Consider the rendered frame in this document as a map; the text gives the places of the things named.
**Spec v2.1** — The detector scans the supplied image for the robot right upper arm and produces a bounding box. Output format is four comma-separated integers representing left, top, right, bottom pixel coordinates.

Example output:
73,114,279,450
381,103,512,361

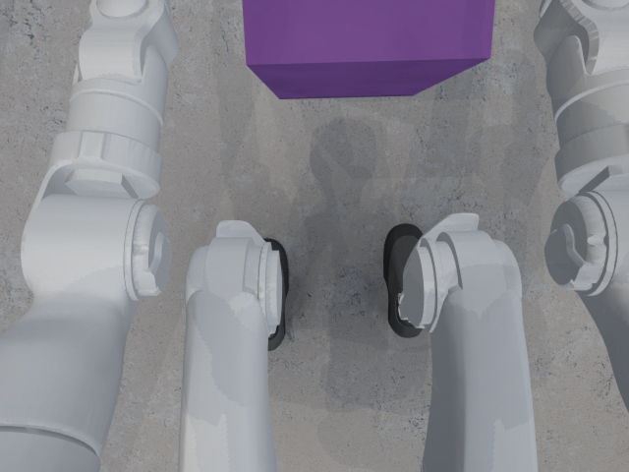
544,190,629,412

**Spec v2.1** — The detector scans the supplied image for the robot right foot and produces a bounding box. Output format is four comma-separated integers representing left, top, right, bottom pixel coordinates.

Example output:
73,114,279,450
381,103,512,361
383,223,423,338

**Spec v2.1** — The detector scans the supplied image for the carton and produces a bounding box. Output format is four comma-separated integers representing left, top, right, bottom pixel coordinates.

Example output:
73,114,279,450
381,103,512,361
242,0,495,99

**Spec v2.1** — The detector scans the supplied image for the robot left upper arm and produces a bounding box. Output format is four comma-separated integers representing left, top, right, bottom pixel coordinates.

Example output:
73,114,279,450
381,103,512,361
0,194,172,472

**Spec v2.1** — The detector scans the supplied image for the left robot forearm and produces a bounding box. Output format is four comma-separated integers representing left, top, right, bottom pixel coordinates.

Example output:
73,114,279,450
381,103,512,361
20,0,179,290

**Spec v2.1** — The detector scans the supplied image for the left robot shin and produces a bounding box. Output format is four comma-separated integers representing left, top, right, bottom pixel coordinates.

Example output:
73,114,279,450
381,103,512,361
185,220,277,337

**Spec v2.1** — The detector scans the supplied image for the right robot forearm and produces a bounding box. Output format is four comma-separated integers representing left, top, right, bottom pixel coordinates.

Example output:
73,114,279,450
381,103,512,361
534,0,629,196

